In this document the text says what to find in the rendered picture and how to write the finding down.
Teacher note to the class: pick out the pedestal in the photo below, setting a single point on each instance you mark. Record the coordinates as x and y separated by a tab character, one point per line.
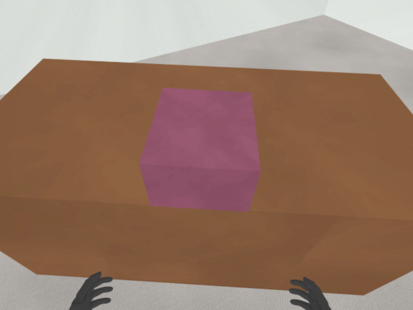
333	202

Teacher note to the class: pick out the carton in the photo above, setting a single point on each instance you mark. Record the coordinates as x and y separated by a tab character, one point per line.
201	151

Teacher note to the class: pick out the robot right hand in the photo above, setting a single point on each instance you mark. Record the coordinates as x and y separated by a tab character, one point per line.
315	297

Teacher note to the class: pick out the robot left hand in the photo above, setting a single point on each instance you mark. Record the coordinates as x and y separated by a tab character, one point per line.
83	299

